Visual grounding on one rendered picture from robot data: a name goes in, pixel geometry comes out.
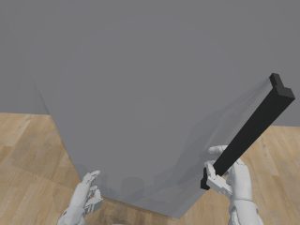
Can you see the robot left forearm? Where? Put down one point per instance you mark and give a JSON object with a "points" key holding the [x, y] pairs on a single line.
{"points": [[73, 215]]}

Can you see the handle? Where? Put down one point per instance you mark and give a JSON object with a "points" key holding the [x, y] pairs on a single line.
{"points": [[274, 104]]}

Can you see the fridge door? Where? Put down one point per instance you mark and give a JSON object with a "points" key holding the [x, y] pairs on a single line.
{"points": [[141, 89]]}

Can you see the robot left hand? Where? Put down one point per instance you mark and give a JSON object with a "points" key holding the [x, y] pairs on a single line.
{"points": [[83, 192]]}

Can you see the robot right hand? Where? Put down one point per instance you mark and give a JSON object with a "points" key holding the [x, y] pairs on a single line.
{"points": [[238, 177]]}

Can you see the robot right forearm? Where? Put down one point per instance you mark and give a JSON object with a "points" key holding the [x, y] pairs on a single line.
{"points": [[244, 212]]}

